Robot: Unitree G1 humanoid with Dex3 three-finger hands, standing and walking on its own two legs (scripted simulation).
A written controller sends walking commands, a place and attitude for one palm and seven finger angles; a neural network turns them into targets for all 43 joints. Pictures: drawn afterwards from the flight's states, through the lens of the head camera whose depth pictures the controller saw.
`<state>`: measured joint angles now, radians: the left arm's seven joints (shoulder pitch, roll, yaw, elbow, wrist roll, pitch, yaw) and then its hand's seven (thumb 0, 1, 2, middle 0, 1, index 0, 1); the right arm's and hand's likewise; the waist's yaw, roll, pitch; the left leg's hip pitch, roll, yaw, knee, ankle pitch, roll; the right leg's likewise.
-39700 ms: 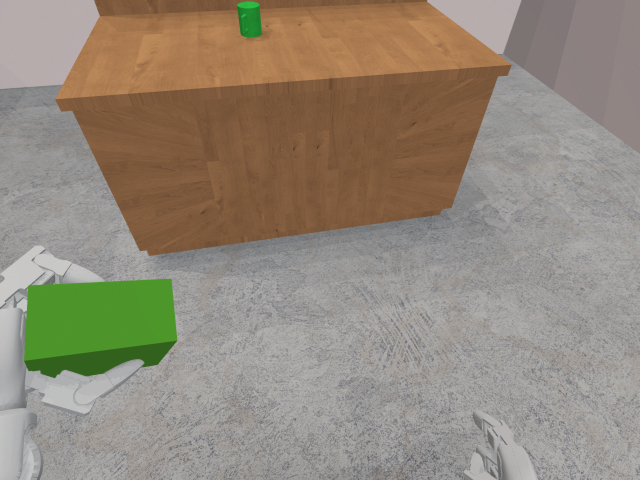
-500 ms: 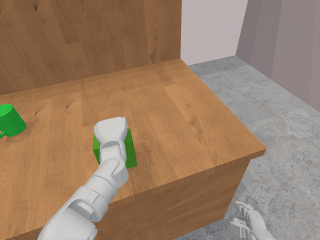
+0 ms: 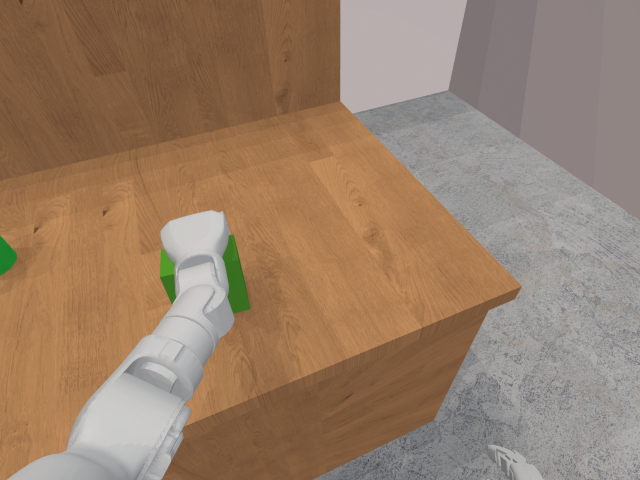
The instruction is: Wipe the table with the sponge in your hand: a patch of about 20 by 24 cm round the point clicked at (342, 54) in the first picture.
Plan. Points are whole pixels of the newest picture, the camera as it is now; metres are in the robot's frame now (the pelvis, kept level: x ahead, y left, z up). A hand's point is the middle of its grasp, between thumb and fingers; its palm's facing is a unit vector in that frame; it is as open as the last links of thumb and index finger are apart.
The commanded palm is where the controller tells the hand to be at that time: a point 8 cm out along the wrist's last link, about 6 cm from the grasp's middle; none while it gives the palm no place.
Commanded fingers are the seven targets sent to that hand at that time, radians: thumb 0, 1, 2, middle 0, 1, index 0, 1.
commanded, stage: wipe forward along the third lane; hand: left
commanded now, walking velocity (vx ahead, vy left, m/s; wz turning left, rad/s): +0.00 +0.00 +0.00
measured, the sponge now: (209, 288) +0.39 +0.20 +0.01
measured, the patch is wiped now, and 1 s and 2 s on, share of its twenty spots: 0.90 1.00 1.00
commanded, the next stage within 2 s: wipe back along the third lane in 0.62 s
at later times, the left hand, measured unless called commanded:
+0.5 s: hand (192, 238) +0.45 +0.22 +0.06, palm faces -0.08 -0.04 -1.00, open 10.1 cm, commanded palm +0.43 +0.22 +0.10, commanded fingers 0.00 0.10 1.30 -1.20 -1.60 -1.20 -1.60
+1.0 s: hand (192, 234) +0.46 +0.23 +0.05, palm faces -0.05 -0.02 -1.00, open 10.1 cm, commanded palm +0.43 +0.21 +0.10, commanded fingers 0.00 0.10 1.30 -1.20 -1.60 -1.20 -1.60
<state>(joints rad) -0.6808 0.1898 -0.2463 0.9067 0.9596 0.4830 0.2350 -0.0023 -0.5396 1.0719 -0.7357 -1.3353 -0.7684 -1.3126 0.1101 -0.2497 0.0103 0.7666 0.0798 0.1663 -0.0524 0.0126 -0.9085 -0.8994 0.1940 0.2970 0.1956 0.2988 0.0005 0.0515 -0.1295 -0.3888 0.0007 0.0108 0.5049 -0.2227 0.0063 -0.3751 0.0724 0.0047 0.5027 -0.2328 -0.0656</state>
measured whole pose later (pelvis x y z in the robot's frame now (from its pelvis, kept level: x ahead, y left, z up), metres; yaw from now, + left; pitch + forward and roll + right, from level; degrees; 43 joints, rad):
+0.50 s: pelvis +0.01 +0.01 +0.00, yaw +0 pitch +10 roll -1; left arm -0.86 0.27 -0.17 1.10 0.98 0.44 0.25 0.00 -0.54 1.07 -0.73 -1.35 -0.76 -1.32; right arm 0.16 -0.24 0.01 0.78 0.06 0.15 -0.05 0.01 -0.91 -0.90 0.20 0.30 0.20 0.30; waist -0.06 0.04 -0.13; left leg -0.48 0.00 0.01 0.54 -0.24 0.02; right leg -0.45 0.07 0.00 0.51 -0.23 -0.05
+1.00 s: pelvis +0.01 +0.03 -0.01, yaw -1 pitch +12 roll -2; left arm -0.89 0.25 -0.21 1.15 0.95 0.45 0.32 0.00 -0.51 1.07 -0.70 -1.37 -0.73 -1.35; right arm 0.22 -0.22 -0.01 0.81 0.06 0.12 0.00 0.01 -0.91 -0.90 0.20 0.30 0.20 0.30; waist -0.05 0.05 -0.16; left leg -0.53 -0.01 0.02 0.58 -0.27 0.05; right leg -0.49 0.06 0.02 0.52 -0.24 -0.02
